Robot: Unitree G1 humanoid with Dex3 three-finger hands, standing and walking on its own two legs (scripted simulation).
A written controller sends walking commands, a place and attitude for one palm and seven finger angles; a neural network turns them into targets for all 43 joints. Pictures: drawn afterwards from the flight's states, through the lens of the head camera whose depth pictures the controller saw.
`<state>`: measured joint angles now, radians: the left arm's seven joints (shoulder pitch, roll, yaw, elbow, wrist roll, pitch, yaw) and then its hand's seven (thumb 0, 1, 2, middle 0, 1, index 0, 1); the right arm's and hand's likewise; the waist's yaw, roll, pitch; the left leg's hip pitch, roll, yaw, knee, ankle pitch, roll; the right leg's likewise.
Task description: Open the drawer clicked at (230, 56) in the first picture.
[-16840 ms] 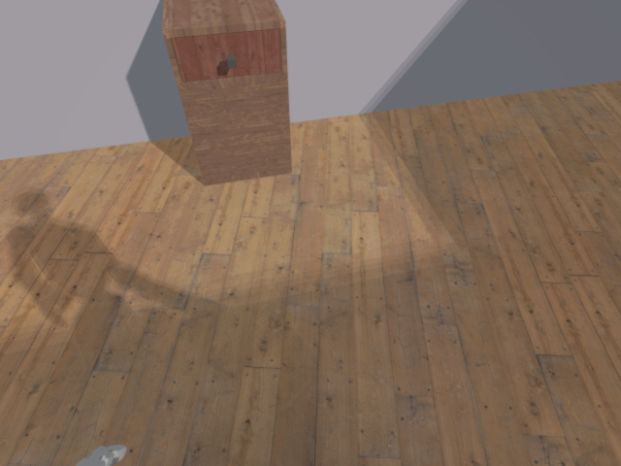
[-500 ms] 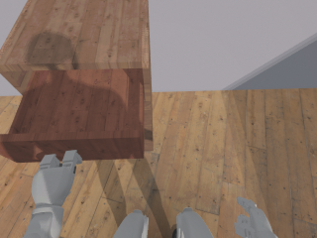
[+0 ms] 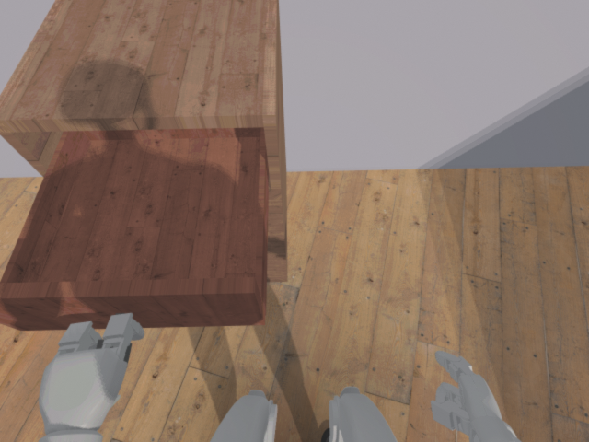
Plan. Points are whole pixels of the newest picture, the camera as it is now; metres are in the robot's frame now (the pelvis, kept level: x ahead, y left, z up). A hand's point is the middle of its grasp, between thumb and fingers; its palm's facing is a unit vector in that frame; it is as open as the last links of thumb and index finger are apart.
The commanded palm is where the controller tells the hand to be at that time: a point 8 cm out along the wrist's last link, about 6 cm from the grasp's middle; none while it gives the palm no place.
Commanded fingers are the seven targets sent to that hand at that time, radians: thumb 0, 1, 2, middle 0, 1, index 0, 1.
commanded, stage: pull the drawer open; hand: left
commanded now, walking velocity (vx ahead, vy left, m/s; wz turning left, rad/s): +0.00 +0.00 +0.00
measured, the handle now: (115, 340) +0.24 +0.27 -0.04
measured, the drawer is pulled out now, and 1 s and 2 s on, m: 0.27 0.30 0.30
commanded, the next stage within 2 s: open the thumb to release the handle in 0.50 s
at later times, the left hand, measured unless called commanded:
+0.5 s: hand (101, 413) +0.16 +0.26 -0.06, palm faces -0.15 -0.08 -0.98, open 6.8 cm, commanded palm +0.12 +0.27 -0.01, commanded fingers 0.00 0.90 0.90 -0.40 -1.35 -0.40 -1.35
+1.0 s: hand (101, 410) +0.16 +0.26 -0.06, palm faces -0.10 -0.06 -0.99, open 10.1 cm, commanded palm +0.14 +0.27 -0.01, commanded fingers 0.00 -0.50 0.30 -0.30 -1.20 -0.30 -1.20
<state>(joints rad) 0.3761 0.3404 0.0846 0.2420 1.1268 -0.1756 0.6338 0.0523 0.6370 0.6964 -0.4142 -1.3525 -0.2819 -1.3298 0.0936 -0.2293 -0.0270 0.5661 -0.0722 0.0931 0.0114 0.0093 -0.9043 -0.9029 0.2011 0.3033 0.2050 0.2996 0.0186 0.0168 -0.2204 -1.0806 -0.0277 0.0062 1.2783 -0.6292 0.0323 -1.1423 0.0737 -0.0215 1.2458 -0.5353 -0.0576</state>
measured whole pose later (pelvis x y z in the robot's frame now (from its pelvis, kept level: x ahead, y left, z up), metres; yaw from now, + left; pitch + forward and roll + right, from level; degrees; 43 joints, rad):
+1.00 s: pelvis -0.01 -0.01 -0.01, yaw +1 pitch +25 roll +0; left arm 0.42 0.35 0.09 0.19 1.11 -0.22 0.63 0.00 0.05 0.54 -0.36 -1.27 -0.37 -1.27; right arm 0.09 -0.22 -0.03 0.57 -0.07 0.09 -0.01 0.01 -0.90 -0.90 0.20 0.30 0.20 0.30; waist 0.06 0.03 -0.22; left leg -1.14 -0.04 -0.01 1.33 -0.63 0.02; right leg -1.20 0.06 -0.04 1.30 -0.54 -0.07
